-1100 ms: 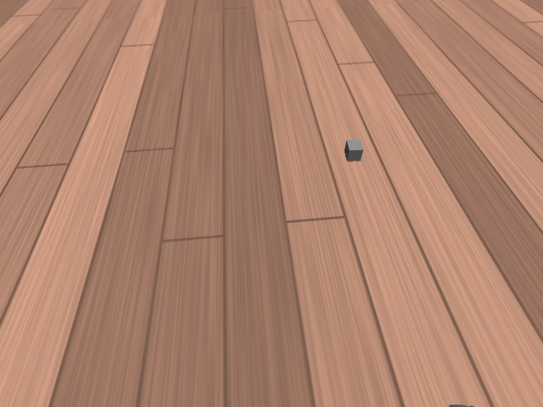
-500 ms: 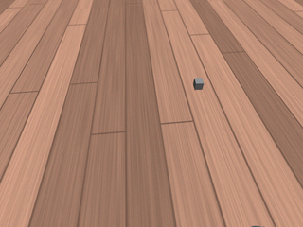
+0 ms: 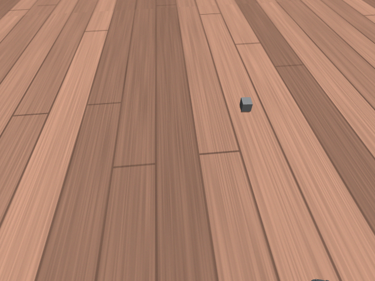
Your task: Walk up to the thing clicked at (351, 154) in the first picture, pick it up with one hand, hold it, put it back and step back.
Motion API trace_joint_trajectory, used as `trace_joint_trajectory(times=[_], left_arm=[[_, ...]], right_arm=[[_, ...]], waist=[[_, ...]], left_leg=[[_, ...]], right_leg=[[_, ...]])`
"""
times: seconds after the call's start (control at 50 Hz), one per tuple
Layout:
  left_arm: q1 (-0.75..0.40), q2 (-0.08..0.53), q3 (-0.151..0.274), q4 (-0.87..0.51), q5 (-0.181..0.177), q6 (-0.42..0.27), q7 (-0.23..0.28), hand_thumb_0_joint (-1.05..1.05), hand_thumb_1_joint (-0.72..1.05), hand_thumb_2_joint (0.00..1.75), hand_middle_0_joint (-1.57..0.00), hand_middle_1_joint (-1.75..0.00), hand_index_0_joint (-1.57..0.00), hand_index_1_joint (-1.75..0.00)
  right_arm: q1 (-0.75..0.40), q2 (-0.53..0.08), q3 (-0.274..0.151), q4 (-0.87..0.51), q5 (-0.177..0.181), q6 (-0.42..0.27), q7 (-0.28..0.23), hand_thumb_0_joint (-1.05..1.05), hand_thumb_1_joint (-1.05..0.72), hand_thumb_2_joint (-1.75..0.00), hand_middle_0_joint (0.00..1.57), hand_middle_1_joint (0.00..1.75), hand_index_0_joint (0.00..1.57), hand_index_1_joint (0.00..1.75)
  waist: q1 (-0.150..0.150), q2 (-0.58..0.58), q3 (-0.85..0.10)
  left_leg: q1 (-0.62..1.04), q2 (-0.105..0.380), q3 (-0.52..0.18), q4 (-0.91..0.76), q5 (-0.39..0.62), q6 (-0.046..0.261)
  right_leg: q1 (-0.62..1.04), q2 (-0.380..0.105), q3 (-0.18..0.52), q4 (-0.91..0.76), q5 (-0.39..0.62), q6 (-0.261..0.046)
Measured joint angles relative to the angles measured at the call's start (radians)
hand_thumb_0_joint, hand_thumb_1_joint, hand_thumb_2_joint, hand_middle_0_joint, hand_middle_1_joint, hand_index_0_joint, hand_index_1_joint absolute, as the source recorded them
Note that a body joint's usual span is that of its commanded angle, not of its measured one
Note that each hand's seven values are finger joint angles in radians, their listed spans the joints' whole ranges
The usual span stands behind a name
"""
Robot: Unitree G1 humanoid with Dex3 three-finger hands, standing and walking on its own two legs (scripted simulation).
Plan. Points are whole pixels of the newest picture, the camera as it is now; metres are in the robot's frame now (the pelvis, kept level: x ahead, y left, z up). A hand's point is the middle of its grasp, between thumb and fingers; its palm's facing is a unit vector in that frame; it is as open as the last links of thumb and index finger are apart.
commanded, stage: stand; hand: left
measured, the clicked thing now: (245, 104) +1.42 -0.44 -0.75
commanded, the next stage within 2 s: walk up in 0.02 s
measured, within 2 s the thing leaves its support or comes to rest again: neither
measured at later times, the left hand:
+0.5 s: hand (134, 254) +0.19 +0.16 -0.15, palm faces -0.02 -0.93 -0.36, open 7.3 cm
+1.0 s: hand (176, 172) +0.44 +0.06 -0.16, palm faces -0.16 -0.93 -0.32, open 7.4 cm
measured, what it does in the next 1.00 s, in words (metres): walks ahead: right foot, then left foot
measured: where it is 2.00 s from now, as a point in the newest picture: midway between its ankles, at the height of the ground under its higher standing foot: (268, 183)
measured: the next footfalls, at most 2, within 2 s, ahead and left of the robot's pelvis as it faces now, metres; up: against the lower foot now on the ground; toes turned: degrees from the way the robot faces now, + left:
right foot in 0.34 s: +0.18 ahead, -0.24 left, +0.00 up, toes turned -7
left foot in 0.70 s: +0.34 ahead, -0.04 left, +0.00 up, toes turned +3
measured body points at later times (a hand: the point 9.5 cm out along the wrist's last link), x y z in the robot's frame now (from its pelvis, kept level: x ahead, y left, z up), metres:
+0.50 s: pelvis +0.11 -0.12 -0.02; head +0.11 -0.13 +0.43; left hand +0.19 +0.21 -0.12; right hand +0.15 -0.48 -0.13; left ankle +0.08 +0.02 -0.68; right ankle +0.14 -0.24 -0.75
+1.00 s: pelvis +0.32 -0.21 -0.02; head +0.33 -0.20 +0.43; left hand +0.45 +0.11 -0.13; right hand +0.31 -0.56 -0.11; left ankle +0.30 -0.04 -0.75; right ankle +0.42 -0.39 -0.72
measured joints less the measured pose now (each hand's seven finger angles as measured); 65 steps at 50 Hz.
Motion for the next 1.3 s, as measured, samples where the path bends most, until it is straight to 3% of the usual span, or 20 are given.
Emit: trace_joint_trajectory(times=[0.04,0.1,0.18,0.32,0.34,0.38,0.42,0.48,0.58,0.68,0.72,0.76,0.84,0.92,1.02,1.06,1.1,1.18,1.22,1.3], left_arm=[[0.007,0.001,0.014,-0.013,0.011,0.005,-0.013,0.00,0.91,0.90,-0.20,-0.30,-0.20,-0.30],[0.034,0.030,0.058,-0.058,0.043,0.028,-0.059,0.00,0.91,0.90,-0.20,-0.30,-0.21,-0.30],[0.052,0.089,0.098,-0.102,0.044,0.040,-0.096,0.01,0.91,0.90,-0.20,-0.30,-0.21,-0.30],[0.073,0.130,0.121,-0.140,0.040,0.038,-0.138,0.01,0.91,0.90,-0.20,-0.30,-0.20,-0.30],[0.078,0.132,0.123,-0.144,0.040,0.032,-0.138,0.01,0.91,0.90,-0.20,-0.30,-0.20,-0.30],[0.076,0.123,0.129,-0.156,0.042,0.007,-0.127,0.01,0.91,0.90,-0.20,-0.30,-0.20,-0.30],[0.081,0.102,0.125,-0.179,0.038,-0.008,-0.114,0.00,0.91,0.90,-0.20,-0.30,-0.20,-0.30],[0.109,0.065,0.104,-0.196,0.024,-0.010,-0.102,0.00,0.91,0.90,-0.20,-0.30,-0.20,-0.30],[0.160,0.051,0.087,-0.210,0.023,-0.007,-0.096,0.00,0.91,0.90,-0.20,-0.30,-0.21,-0.30],[0.189,0.075,0.084,-0.233,0.027,0.000,-0.098,0.01,0.90,0.90,-0.20,-0.30,-0.21,-0.30],[0.204,0.079,0.082,-0.243,0.029,0.006,-0.098,0.01,0.90,0.90,-0.20,-0.30,-0.21,-0.30],[0.199,0.077,0.081,-0.233,0.031,0.017,-0.091,0.01,0.91,0.90,-0.20,-0.30,-0.21,-0.30],[0.176,0.092,0.077,-0.225,0.027,0.018,-0.097,0.01,0.91,0.90,-0.20,-0.30,-0.20,-0.30],[0.140,0.103,0.088,-0.239,0.023,0.015,-0.118,0.01,0.91,0.90,-0.20,-0.30,-0.20,-0.30],[0.101,0.117,0.099,-0.245,0.020,0.014,-0.137,0.01,0.91,0.90,-0.20,-0.30,-0.20,-0.30],[0.095,0.125,0.105,-0.246,0.020,0.007,-0.135,0.01,0.91,0.90,-0.20,-0.30,-0.20,-0.30],[0.077,0.119,0.115,-0.249,0.023,-0.009,-0.123,0.00,0.91,0.90,-0.20,-0.30,-0.20,-0.30],[0.093,0.089,0.101,-0.280,0.003,-0.027,-0.095,0.00,0.91,0.90,-0.20,-0.30,-0.20,-0.30],[0.119,0.072,0.089,-0.283,0.002,-0.030,-0.085,0.00,0.91,0.90,-0.20,-0.30,-0.20,-0.30],[0.167,0.064,0.076,-0.288,0.012,-0.030,-0.081,0.00,0.91,0.90,-0.20,-0.30,-0.21,-0.30]], right_arm=[[0.008,0.000,-0.009,-0.009,-0.003,-0.005,0.005,0.00,-0.91,-0.90,0.20,0.30,0.20,0.30],[0.059,-0.001,-0.049,-0.054,-0.016,-0.048,0.018,0.00,-0.91,-0.90,0.21,0.30,0.20,0.30],[0.135,-0.024,-0.075,-0.083,-0.024,-0.075,0.012,0.00,-0.90,-0.90,0.21,0.30,0.21,0.30],[0.195,-0.116,-0.113,-0.087,-0.041,-0.064,0.011,0.01,-0.90,-0.90,0.21,0.30,0.21,0.30],[0.198,-0.128,-0.116,-0.086,-0.041,-0.060,0.010,0.01,-0.90,-0.90,0.21,0.30,0.20,0.30],[0.195,-0.150,-0.119,-0.082,-0.040,-0.048,0.000,0.01,-0.90,-0.90,0.21,0.30,0.20,0.30],[0.181,-0.147,-0.113,-0.075,-0.024,-0.029,-0.006,0.01,-0.91,-0.90,0.20,0.30,0.20,0.30],[0.155,-0.134,-0.096,-0.087,-0.004,-0.037,0.007,0.01,-0.91,-0.90,0.20,0.30,0.20,0.30],[0.148,-0.088,-0.074,-0.148,-0.003,-0.063,0.040,0.01,-0.91,-0.90,0.20,0.30,0.20,0.30],[0.166,-0.055,-0.070,-0.192,-0.009,-0.081,0.048,0.01,-0.91,-0.90,0.21,0.30,0.20,0.30],[0.182,-0.065,-0.077,-0.213,-0.018,-0.103,0.037,0.00,-0.90,-0.90,0.21,0.30,0.20,0.30],[0.184,-0.065,-0.083,-0.230,-0.018,-0.112,0.019,0.00,-0.90,-0.90,0.21,0.30,0.21,0.30],[0.206,-0.055,-0.070,-0.236,-0.004,-0.110,0.006,0.00,-0.90,-0.90,0.21,0.30,0.20,0.30],[0.237,-0.072,-0.064,-0.232,-0.009,-0.112,0.010,0.00,-0.90,-0.90,0.21,0.30,0.20,0.30],[0.259,-0.110,-0.071,-0.213,-0.011,-0.108,0.017,0.01,-0.90,-0.90,0.21,0.30,0.21,0.30],[0.266,-0.121,-0.074,-0.203,-0.010,-0.099,0.016,0.01,-0.90,-0.90,0.21,0.30,0.21,0.30],[0.257,-0.131,-0.078,-0.189,-0.004,-0.082,0.006,0.01,-0.90,-0.90,0.21,0.30,0.21,0.30],[0.208,-0.118,-0.064,-0.173,0.013,-0.056,-0.004,0.01,-0.91,-0.90,0.20,0.30,0.20,0.30],[0.188,-0.113,-0.059,-0.185,0.014,-0.066,0.002,0.01,-0.91,-0.90,0.20,0.30,0.20,0.30],[0.168,-0.095,-0.053,-0.218,0.006,-0.084,0.022,0.01,-0.91,-0.90,0.20,0.30,0.20,0.30]], waist=[[0.001,-0.001,-0.004],[0.002,-0.021,-0.025],[-0.005,-0.060,-0.028],[-0.013,-0.042,-0.017],[-0.013,-0.034,-0.019],[-0.012,0.012,-0.009],[0.004,0.025,-0.006],[0.021,0.035,-0.006],[0.038,0.014,-0.014],[0.049,-0.033,-0.010],[0.040,-0.050,-0.014],[0.019,-0.076,-0.006],[-0.004,-0.117,-0.002],[-0.014,-0.111,0.008],[-0.028,-0.066,0.008],[-0.028,-0.044,-0.003],[-0.023,0.004,0.009],[0.010,0.007,0.014],[0.022,0.015,0.007],[0.039,0.015,0.001]], left_leg=[[-0.009,0.000,0.001,0.015,-0.018,0.010],[-0.030,0.001,0.015,0.054,-0.054,0.032],[-0.010,0.006,0.029,0.058,-0.073,0.020],[0.057,0.074,0.051,0.115,-0.173,-0.022],[0.056,0.090,0.051,0.153,-0.207,-0.021],[-0.005,0.138,0.010,0.349,-0.300,0.024],[-0.120,0.092,-0.049,0.617,-0.336,0.043],[-0.255,0.043,-0.026,0.776,-0.266,0.054],[-0.360,0.049,0.055,0.600,-0.208,0.035],[-0.325,0.054,0.080,0.334,-0.066,0.035],[-0.282,0.040,0.091,0.281,-0.010,0.045],[-0.278,0.029,0.106,0.341,-0.051,0.041],[-0.190,0.030,0.129,0.296,-0.093,0.032],[-0.112,0.052,0.132,0.243,-0.117,0.013],[-0.037,0.101,0.124,0.231,-0.184,-0.027],[-0.021,0.132,0.115,0.268,-0.234,-0.039],[-0.067,0.187,0.066,0.432,-0.251,-0.001],[-0.268,0.107,-0.013,0.818,-0.245,0.047],[-0.338,0.095,0.006,0.815,-0.205,0.050],[-0.414,0.092,0.056,0.618,-0.159,0.035]], right_leg=[[-0.013,0.001,0.001,0.025,-0.034,-0.006],[-0.137,0.004,0.024,0.298,-0.209,-0.023],[-0.298,-0.021,0.090,0.546,-0.200,-0.025],[-0.322,-0.108,0.056,0.361,-0.141,-0.009],[-0.299,-0.107,0.038,0.324,-0.115,-0.007],[-0.287,-0.068,-0.004,0.355,-0.047,0.013],[-0.276,-0.050,-0.026,0.385,-0.091,0.005],[-0.201,-0.027,-0.045,0.306,-0.094,-0.023],[-0.088,0.010,-0.069,0.177,-0.088,-0.056],[-0.027,0.030,-0.084,0.193,-0.167,-0.055],[-0.059,0.019,-0.075,0.328,-0.251,-0.064],[-0.150,0.030,-0.001,0.567,-0.286,-0.066],[-0.318,0.009,0.056,0.767,-0.212,-0.040],[-0.412,-0.073,0.054,0.631,-0.152,-0.011],[-0.397,-0.127,0.037,0.394,-0.063,-0.016],[-0.346,-0.117,0.003,0.325,-0.033,-0.019],[-0.323,-0.077,-0.036,0.361,-0.024,0.003],[-0.262,-0.066,-0.047,0.362,-0.094,-0.016],[-0.213,-0.053,-0.052,0.308,-0.094,-0.028],[-0.137,-0.023,-0.070,0.238,-0.113,-0.049]])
